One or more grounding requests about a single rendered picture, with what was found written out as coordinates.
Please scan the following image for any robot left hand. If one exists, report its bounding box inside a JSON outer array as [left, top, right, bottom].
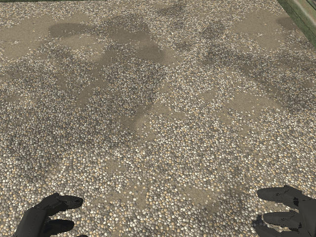
[[12, 193, 88, 237]]

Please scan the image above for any robot right hand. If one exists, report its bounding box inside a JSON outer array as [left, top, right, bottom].
[[255, 185, 316, 237]]

